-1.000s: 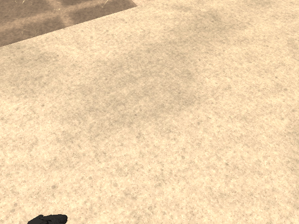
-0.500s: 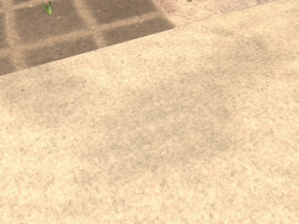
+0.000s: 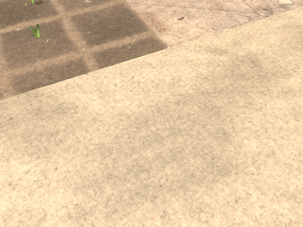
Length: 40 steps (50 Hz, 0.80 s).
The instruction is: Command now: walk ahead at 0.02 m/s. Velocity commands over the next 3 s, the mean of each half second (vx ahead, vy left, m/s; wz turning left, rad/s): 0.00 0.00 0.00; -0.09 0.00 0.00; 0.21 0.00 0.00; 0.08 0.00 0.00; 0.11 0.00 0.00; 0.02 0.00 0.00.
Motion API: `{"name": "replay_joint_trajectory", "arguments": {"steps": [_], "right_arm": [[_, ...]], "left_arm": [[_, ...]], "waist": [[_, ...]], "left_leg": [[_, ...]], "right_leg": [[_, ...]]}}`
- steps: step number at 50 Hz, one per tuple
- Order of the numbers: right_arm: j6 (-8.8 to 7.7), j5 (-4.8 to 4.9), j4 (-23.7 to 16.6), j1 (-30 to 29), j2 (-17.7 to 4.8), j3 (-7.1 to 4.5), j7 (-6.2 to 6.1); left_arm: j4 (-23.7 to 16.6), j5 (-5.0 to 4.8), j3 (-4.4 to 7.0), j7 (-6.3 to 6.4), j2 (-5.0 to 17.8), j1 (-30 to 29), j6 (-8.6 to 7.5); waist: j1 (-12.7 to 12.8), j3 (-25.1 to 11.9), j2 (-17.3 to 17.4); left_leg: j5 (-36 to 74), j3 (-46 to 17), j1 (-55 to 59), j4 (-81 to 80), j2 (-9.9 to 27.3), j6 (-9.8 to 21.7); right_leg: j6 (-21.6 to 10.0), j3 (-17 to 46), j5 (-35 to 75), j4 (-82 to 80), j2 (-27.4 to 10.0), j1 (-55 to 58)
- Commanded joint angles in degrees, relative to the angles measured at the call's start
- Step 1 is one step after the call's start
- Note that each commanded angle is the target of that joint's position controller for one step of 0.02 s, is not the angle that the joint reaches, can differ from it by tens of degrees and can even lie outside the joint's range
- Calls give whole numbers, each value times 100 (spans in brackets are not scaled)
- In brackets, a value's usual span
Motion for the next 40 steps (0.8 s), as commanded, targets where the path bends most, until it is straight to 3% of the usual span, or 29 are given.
{"name": "replay_joint_trajectory", "arguments": {"steps": [1, 21, 23, 26, 31, 32, 34, 35, 36, 37, 38, 39, 40], "right_arm": [[-31, 17, -196, -155, -574, -147, -10], [103, 42, 602, -171, -596, -164, -113], [104, 53, 565, -274, -748, -208, -136], [160, 75, 490, -278, -920, -291, -208], [341, 33, 412, -93, -1047, -365, -315], [361, 21, 393, -69, -1097, -375, -333], [358, -16, 254, -340, -1168, -358, -387], [325, -47, 170, -521, -1172, -335, -406], [273, -41, 109, -712, -1214, -331, -420], [230, 30, 66, -967, -1278, -348, -427], [232, 150, 54, -1183, -1298, -369, -433], [289, 299, 88, -1171, -1204, -375, -440], [364, 291, 228, -568, -920, -331, -407]], "left_arm": [[-84, -16, 103, 26, 588, 176, -52], [412, -6, 9, 74, 368, 347, -24], [343, -11, 45, 96, 508, 237, -31], [242, -45, 116, 172, 642, 252, 9], [97, -35, 135, 260, 497, 306, 172], [73, -31, 140, 259, 468, 329, 201], [70, -5, 155, 209, 379, 498, 255], [70, -11, 170, 179, 395, 572, 279], [56, -34, 177, 161, 404, 660, 310], [86, -32, 170, 145, 380, 837, 326], [177, 3, 168, 111, 370, 1070, 314], [244, 48, 191, 41, 446, 1116, 288], [110, 105, 253, -24, 768, 813, 286]], "waist": [[-9, -332, -172], [-30, -31, -64], [-38, 26, -56], [-27, -287, -24], [-67, -555, 333], [-74, -613, 522], [-12, -754, 1137], [14, -739, 1217], [105, -696, 1153], [280, -647, 983], [466, -624, 776], [468, -481, 447], [162, -241, -670]], "left_leg": [[1190, -344, 930, -214, 333, 285], [741, -324, 946, -337, 278, 173], [1369, -366, 875, -256, 323, 214], [2123, -398, 895, -66, 397, 392], [1935, -892, 743, -503, 894, 809], [1761, -1089, 673, -703, 1087, 934], [1510, -1610, 296, -1155, 1652, 1293], [1609, -1727, 94, -1300, 1880, 1432], [1682, -1723, -53, -1349, 1958, 1381], [1583, -1549, -160, -1305, 1831, 1139], [1395, -1280, -174, -1143, 1575, 819], [988, -944, -275, -705, 1233, 559], [-134, -302, -819, 245, 577, 230]], "right_leg": [[-156, 113, 938, -557, -136, -539], [-172, -30, 648, -732, -28, -522], [-177, -12, 1195, -596, -43, -535], [-258, -37, 1890, -219, -39, -480], [-279, -197, 1532, 458, 162, -615], [-259, -257, 1167, 721, 247, -612], [-245, -281, -558, 1794, 412, -502], [-236, -145, -1180, 2394, 363, -519], [-249, 110, -1451, 2554, 181, -507], [-300, 252, -1234, 2070, -8, -371], [-377, 163, -471, 1013, -71, -154], [-465, 14, 337, -68, 96, 34], [-657, 649, 964, -930, -309, 152]]}}
Next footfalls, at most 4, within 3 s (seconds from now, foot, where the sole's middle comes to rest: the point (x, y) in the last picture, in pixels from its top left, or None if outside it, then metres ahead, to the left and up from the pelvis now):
1.32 left None -0.06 0.09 -0.77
1.64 right None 0.08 -0.14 -0.77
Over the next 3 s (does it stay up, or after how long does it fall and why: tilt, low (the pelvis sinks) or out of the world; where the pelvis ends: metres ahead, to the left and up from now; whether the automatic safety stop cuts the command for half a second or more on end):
stays up -0.02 -0.02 0.00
